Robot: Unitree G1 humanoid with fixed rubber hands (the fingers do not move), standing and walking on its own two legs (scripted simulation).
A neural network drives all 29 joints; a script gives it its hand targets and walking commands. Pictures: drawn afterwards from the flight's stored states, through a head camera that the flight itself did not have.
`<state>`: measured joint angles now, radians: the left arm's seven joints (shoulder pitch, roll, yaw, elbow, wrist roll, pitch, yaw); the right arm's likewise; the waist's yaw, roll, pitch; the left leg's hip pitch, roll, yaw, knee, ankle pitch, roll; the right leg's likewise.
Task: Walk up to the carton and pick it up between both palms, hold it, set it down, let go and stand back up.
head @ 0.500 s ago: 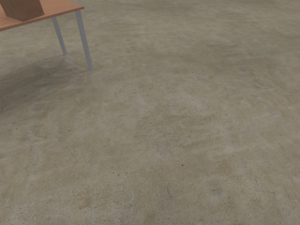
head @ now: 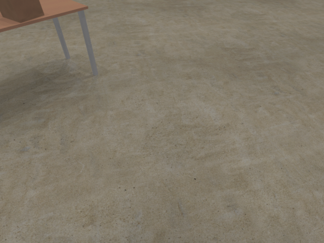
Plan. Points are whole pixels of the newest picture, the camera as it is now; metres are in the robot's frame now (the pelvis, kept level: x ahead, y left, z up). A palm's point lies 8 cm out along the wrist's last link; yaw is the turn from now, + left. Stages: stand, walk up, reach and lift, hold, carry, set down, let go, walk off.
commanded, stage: stand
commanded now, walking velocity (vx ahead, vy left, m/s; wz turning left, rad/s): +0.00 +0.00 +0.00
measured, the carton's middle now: out of the picture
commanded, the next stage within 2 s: walk up in 1.78 s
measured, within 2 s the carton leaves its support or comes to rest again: neither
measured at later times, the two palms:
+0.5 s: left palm out of the picture -0.03 +0.21 -0.15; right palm out of the picture -0.03 -0.21 -0.15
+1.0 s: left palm out of the picture -0.03 +0.20 -0.15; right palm out of the picture -0.04 -0.22 -0.15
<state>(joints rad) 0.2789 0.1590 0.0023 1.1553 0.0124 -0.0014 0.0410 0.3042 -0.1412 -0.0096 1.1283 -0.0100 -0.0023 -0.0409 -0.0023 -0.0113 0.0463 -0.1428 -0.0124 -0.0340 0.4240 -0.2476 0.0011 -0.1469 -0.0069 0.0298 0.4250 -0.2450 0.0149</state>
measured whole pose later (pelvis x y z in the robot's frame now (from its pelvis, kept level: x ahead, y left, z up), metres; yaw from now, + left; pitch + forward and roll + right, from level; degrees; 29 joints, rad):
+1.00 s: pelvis +0.00 -0.01 +0.00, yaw -1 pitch -2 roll +0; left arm 0.30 0.12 0.00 1.18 0.01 -0.01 0.04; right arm 0.32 -0.12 0.00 1.15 -0.01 0.00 -0.05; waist 0.00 0.00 0.05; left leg -0.14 0.00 -0.03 0.42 -0.25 -0.01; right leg -0.15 0.01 0.04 0.43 -0.24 0.01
